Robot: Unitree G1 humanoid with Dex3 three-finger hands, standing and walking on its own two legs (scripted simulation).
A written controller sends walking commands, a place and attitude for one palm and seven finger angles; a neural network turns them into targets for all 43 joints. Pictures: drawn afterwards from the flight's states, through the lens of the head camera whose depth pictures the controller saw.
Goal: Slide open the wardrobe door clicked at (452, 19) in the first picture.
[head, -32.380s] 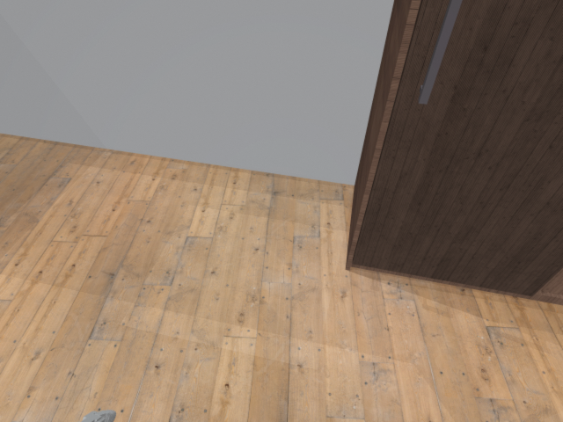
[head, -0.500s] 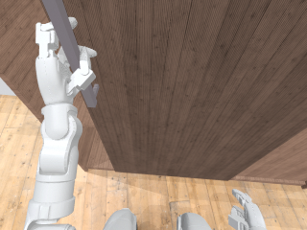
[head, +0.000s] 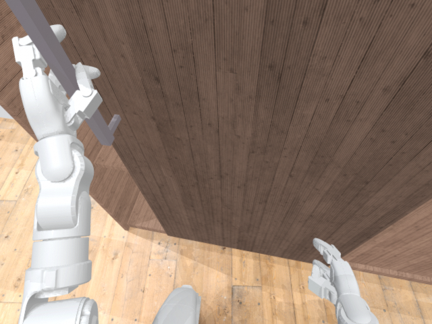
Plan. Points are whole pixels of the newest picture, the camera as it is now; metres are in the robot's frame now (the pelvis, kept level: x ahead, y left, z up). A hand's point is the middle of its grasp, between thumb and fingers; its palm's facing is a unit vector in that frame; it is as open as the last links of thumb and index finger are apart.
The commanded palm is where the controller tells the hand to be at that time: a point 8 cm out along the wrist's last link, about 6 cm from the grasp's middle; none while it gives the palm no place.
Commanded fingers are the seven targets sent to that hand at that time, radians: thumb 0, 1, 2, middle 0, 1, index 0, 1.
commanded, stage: step sideways, sliding the door along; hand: left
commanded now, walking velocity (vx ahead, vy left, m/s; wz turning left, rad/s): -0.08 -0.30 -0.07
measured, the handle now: (71, 61) +0.41 +0.28 +0.24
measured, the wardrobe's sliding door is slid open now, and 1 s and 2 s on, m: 0.21 0.37 0.48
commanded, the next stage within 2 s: none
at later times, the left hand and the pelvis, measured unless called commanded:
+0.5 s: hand (124, 94) +0.37 +0.19 +0.22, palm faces +0.51 -0.86 +0.01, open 6.9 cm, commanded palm +0.33 +0.13 +0.19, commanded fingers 0.00 0.90 0.90 -0.45 -1.40 -0.45 -1.40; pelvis +0.04 -0.06 +0.02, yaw +1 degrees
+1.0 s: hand (194, 111) +0.35 +0.09 +0.22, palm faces -0.01 -1.00 +0.05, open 7.0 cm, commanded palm +0.33 +0.10 +0.18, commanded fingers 0.00 0.90 0.90 -0.45 -1.40 -0.45 -1.40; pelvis +0.05 -0.02 +0.03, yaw -1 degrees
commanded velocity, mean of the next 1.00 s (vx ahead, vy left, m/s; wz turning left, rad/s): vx -0.22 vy -0.12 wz -0.07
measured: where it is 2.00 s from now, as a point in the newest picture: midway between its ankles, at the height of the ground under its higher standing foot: outside the picture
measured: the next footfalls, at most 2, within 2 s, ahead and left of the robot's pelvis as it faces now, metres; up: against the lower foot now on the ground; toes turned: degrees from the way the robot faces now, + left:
left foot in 0.08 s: +0.07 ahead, +0.05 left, +0.00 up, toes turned +8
right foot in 0.54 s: +0.07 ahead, -0.20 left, +0.00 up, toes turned -6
